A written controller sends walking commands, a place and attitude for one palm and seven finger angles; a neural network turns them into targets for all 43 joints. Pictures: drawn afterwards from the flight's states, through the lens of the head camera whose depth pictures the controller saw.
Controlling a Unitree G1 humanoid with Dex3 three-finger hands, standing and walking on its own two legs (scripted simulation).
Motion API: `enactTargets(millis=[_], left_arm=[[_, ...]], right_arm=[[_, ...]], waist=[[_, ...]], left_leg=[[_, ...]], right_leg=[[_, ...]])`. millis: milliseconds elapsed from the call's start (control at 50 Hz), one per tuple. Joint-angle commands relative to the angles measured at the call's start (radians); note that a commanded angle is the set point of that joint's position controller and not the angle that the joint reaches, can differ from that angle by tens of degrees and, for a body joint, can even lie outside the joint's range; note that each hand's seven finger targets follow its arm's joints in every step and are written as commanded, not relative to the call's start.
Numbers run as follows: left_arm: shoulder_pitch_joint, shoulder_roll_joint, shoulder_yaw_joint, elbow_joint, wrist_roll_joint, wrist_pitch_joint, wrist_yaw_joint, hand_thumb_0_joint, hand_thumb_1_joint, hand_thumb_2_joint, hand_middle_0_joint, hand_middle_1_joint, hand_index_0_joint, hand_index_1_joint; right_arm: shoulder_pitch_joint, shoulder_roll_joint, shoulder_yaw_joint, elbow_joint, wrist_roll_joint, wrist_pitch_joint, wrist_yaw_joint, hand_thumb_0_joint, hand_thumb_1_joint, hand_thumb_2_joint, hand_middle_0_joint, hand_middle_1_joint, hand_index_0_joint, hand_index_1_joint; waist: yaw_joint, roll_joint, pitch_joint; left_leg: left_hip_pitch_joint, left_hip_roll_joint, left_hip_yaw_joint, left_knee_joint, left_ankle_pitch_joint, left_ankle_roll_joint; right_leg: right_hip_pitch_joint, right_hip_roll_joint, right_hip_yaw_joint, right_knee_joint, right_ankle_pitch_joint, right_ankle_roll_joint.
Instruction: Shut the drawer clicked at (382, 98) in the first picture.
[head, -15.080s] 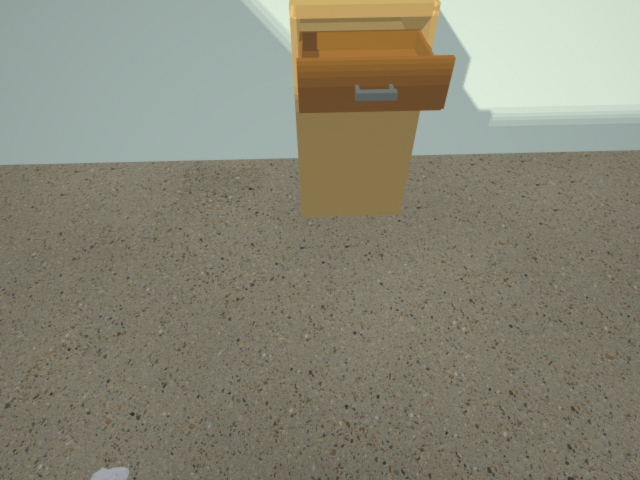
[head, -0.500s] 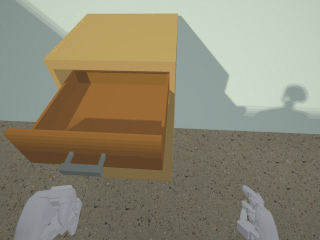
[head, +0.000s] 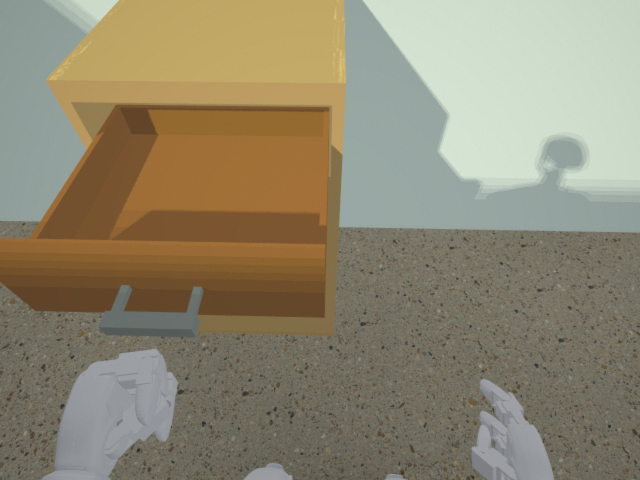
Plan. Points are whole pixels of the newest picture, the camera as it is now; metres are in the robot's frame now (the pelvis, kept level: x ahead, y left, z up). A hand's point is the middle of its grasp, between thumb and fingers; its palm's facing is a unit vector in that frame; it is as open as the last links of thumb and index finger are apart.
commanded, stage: bring the fist close to the handle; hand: left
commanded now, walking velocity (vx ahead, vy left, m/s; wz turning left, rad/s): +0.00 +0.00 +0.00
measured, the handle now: (155, 308) +0.30 +0.22 +0.06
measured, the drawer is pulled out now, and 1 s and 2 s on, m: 0.29 0.29 0.18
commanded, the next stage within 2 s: push the drawer shut in 0.56 s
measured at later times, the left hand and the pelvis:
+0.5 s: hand (171, 392) +0.21 +0.17 +0.06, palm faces +0.04 -1.00 -0.05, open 3.3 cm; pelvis +0.00 +0.00 -0.01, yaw +0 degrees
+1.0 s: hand (177, 370) +0.23 +0.18 +0.05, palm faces +0.03 -1.00 -0.06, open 3.1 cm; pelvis +0.01 +0.00 -0.01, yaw +0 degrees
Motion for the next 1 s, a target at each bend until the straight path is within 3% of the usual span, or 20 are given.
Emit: enactTargets(millis=[0, 20, 60, 100, 120, 160, 220, 260, 300, 320, 340, 380, 420, 520, 600, 620, 680, 720, 840, 980], left_arm=[[-0.039, 0.106, 0.069, -0.183, 0.004, -0.071, 0.022, 0.000, 0.900, 0.900, -1.400, -1.600, -1.400, -1.600], [-0.037, 0.076, 0.039, -0.179, 0.006, -0.071, 0.023, 0.000, 0.900, 0.900, -1.400, -1.600, -1.400, -1.600], [-0.070, 0.087, 0.040, -0.176, 0.007, -0.074, 0.029, 0.000, 0.900, 0.900, -1.400, -1.600, -1.400, -1.600], [-0.078, 0.106, 0.059, -0.156, 0.017, -0.077, 0.042, 0.000, 0.900, 0.900, -1.400, -1.600, -1.400, -1.600], [-0.081, 0.079, 0.029, -0.157, 0.019, -0.080, 0.042, 0.000, 0.900, 0.900, -1.400, -1.600, -1.400, -1.600], [-0.109, 0.091, 0.034, -0.169, 0.015, -0.084, 0.045, 0.000, 0.900, 0.900, -1.400, -1.600, -1.400, -1.600], [-0.052, 0.123, 0.084, -0.181, 0.011, -0.075, 0.058, 0.000, 0.900, 0.900, -1.400, -1.600, -1.400, -1.600], [-0.054, 0.099, 0.052, -0.205, 0.006, -0.070, 0.055, 0.000, 0.900, 0.900, -1.400, -1.600, -1.400, -1.600], [-0.015, 0.119, 0.083, -0.174, 0.007, -0.062, 0.059, 0.000, 0.900, 0.900, -1.400, -1.600, -1.400, -1.600], [-0.028, 0.079, 0.036, -0.178, 0.005, -0.060, 0.053, 0.000, 0.900, 0.900, -1.400, -1.600, -1.400, -1.600], [-0.045, 0.105, 0.063, -0.173, 0.004, -0.062, 0.052, 0.000, 0.900, 0.900, -1.400, -1.600, -1.400, -1.600], [-0.051, 0.090, 0.037, -0.178, 0.001, -0.066, 0.045, 0.000, 0.900, 0.900, -1.400, -1.600, -1.400, -1.600], [-0.045, 0.109, 0.065, -0.165, 0.004, -0.072, 0.049, 0.000, 0.900, 0.900, -1.400, -1.600, -1.400, -1.600], [-0.042, 0.096, 0.040, -0.199, 0.004, -0.086, 0.046, 0.000, 0.900, 0.900, -1.400, -1.600, -1.400, -1.600], [-0.058, 0.127, 0.074, -0.173, 0.007, -0.078, 0.056, 0.000, 0.900, 0.900, -1.400, -1.600, -1.400, -1.600], [-0.033, 0.110, 0.063, -0.168, 0.009, -0.075, 0.052, 0.000, 0.900, 0.900, -1.400, -1.600, -1.400, -1.600], [-0.089, 0.117, 0.052, -0.190, 0.007, -0.073, 0.051, 0.000, 0.900, 0.900, -1.400, -1.600, -1.400, -1.600], [-0.142, 0.125, 0.061, -0.162, 0.012, -0.073, 0.056, 0.000, 0.900, 0.900, -1.400, -1.600, -1.400, -1.600], [-0.201, 0.151, 0.102, -0.115, -0.011, -0.063, 0.033, 0.000, 0.900, 0.900, -1.400, -1.600, -1.400, -1.600], [-0.328, 0.139, 0.081, -0.084, -0.021, -0.073, 0.023, 0.000, 0.900, 0.900, -1.400, -1.600, -1.400, -1.600]], right_arm=[[-0.071, -0.123, -0.045, -0.177, 0.001, -0.041, -0.015, 0.000, -0.900, -0.900, 0.200, 0.300, 0.200, 0.300], [-0.066, -0.121, -0.044, -0.187, 0.000, -0.037, -0.013, 0.000, -0.900, -0.900, 0.200, 0.300, 0.200, 0.300], [-0.062, -0.125, -0.041, -0.190, -0.002, -0.030, -0.011, 0.000, -0.900, -0.900, 0.200, 0.300, 0.200, 0.300], [-0.062, -0.128, -0.043, -0.188, -0.003, -0.021, -0.013, 0.000, -0.900, -0.900, 0.200, 0.300, 0.200, 0.300], [-0.059, -0.127, -0.040, -0.197, -0.005, -0.019, -0.010, 0.000, -0.900, -0.900, 0.200, 0.300, 0.200, 0.300], [-0.052, -0.128, -0.040, -0.201, -0.006, -0.013, -0.008, 0.000, -0.900, -0.900, 0.200, 0.300, 0.200, 0.300], [-0.047, -0.123, -0.044, -0.206, -0.003, 0.007, -0.009, 0.000, -0.900, -0.900, 0.200, 0.300, 0.200, 0.300], [-0.048, -0.118, -0.041, -0.213, 0.000, 0.012, -0.007, 0.000, -0.900, -0.900, 0.200, 0.300, 0.200, 0.300], [-0.052, -0.119, -0.045, -0.202, 0.002, 0.021, -0.009, 0.000, -0.900, -0.900, 0.200, 0.300, 0.200, 0.300], [-0.048, -0.118, -0.040, -0.209, 0.002, 0.023, -0.007, 0.000, -0.900, -0.900, 0.200, 0.300, 0.200, 0.300], [-0.044, -0.122, -0.045, -0.201, 0.002, 0.024, -0.009, 0.000, -0.900, -0.900, 0.200, 0.300, 0.200, 0.300], [-0.048, -0.125, -0.042, -0.211, 0.001, 0.022, -0.010, 0.000, -0.900, -0.900, 0.200, 0.300, 0.200, 0.300], [-0.041, -0.128, -0.045, -0.206, 0.000, 0.026, -0.014, 0.000, -0.900, -0.900, 0.200, 0.300, 0.200, 0.300], [-0.041, -0.124, -0.042, -0.219, 0.000, 0.022, -0.011, 0.000, -0.900, -0.900, 0.200, 0.300, 0.200, 0.300], [-0.039, -0.126, -0.045, -0.209, 0.000, 0.034, -0.015, 0.000, -0.900, -0.900, 0.200, 0.300, 0.200, 0.300], [-0.038, -0.125, -0.045, -0.214, 0.001, 0.037, -0.014, 0.000, -0.900, -0.900, 0.200, 0.300, 0.200, 0.300], [-0.037, -0.127, -0.040, -0.218, 0.001, 0.039, -0.013, 0.000, -0.900, -0.900, 0.200, 0.300, 0.200, 0.300], [-0.031, -0.132, -0.037, -0.208, -0.003, 0.042, -0.017, 0.000, -0.900, -0.900, 0.200, 0.300, 0.200, 0.300], [-0.025, -0.138, -0.035, -0.197, -0.001, 0.040, -0.018, 0.000, -0.900, -0.900, 0.200, 0.300, 0.200, 0.300], [-0.026, -0.145, -0.031, -0.171, -0.002, 0.026, -0.021, 0.000, -0.900, -0.900, 0.200, 0.300, 0.200, 0.300]], waist=[[-0.006, -0.033, -0.128], [-0.009, -0.028, -0.131], [-0.013, -0.002, -0.137], [-0.009, -0.026, -0.140], [-0.012, -0.009, -0.153], [-0.015, -0.009, -0.169], [0.005, -0.020, -0.217], [-0.005, 0.008, -0.211], [-0.002, -0.006, -0.188], [-0.020, -0.007, -0.163], [-0.019, -0.024, -0.169], [-0.026, -0.009, -0.151], [-0.024, -0.036, -0.157], [-0.017, 0.005, -0.187], [-0.022, -0.033, -0.178], [-0.018, -0.025, -0.172], [-0.029, -0.002, -0.176], [-0.040, -0.024, -0.162], [-0.027, -0.007, -0.219], [-0.052, -0.012, -0.197]], left_leg=[[0.062, -0.011, -0.017, -0.142, 0.207, 0.019], [0.060, -0.011, -0.015, -0.139, 0.200, 0.018], [0.048, -0.011, -0.017, -0.130, 0.182, 0.016], [0.036, -0.008, -0.020, -0.121, 0.193, 0.017], [0.037, -0.009, -0.019, -0.117, 0.186, 0.016], [0.032, -0.008, -0.019, -0.110, 0.184, 0.014], [0.042, -0.008, -0.011, -0.112, 0.231, 0.017], [0.055, -0.008, -0.009, -0.111, 0.254, 0.015], [0.044, -0.005, -0.012, -0.113, 0.260, 0.015], [0.042, -0.005, -0.012, -0.111, 0.246, 0.016], [0.035, -0.005, -0.013, -0.107, 0.241, 0.015], [0.026, -0.006, -0.012, -0.104, 0.207, 0.015], [0.022, -0.005, -0.015, -0.101, 0.206, 0.016], [0.036, -0.007, -0.015, -0.100, 0.219, 0.017], [0.017, -0.007, -0.014, -0.090, 0.219, 0.019], [0.022, -0.007, -0.012, -0.096, 0.225, 0.017], [0.026, -0.007, -0.013, -0.093, 0.221, 0.017], [0.016, -0.007, -0.015, -0.085, 0.207, 0.020], [0.030, -0.011, -0.005, -0.085, 0.243, 0.020], [0.028, -0.010, -0.010, -0.081, 0.239, 0.019]], right_leg=[[0.059, 0.024, 0.014, -0.126, 0.163, 0.002], [0.047, 0.024, 0.013, -0.121, 0.158, 0.003], [0.027, 0.023, 0.014, -0.111, 0.141, 0.002], [0.022, 0.026, 0.013, -0.098, 0.147, 0.000], [0.010, 0.025, 0.013, -0.091, 0.141, 0.000], [0.010, 0.024, 0.015, -0.086, 0.143, 0.000], [0.069, 0.026, 0.021, -0.090, 0.196, -0.002], [0.063, 0.025, 0.016, -0.088, 0.222, 0.000], [0.064, 0.029, 0.014, -0.094, 0.225, -0.002], [0.044, 0.028, 0.011, -0.096, 0.219, 0.002], [0.046, 0.028, 0.014, -0.095, 0.216, 0.003], [0.025, 0.026, 0.016, -0.100, 0.181, 0.005], [0.023, 0.028, 0.016, -0.097, 0.176, 0.004], [0.030, 0.025, 0.016, -0.087, 0.183, 0.001], [0.040, 0.027, 0.024, -0.094, 0.192, 0.003], [0.038, 0.028, 0.020, -0.091, 0.199, 0.002], [0.032, 0.026, 0.021, -0.091, 0.197, 0.004], [0.016, 0.027, 0.025, -0.093, 0.184, 0.005], [0.070, 0.022, 0.040, -0.103, 0.234, 0.005], [0.050, 0.018, 0.040, -0.108, 0.235, 0.010]])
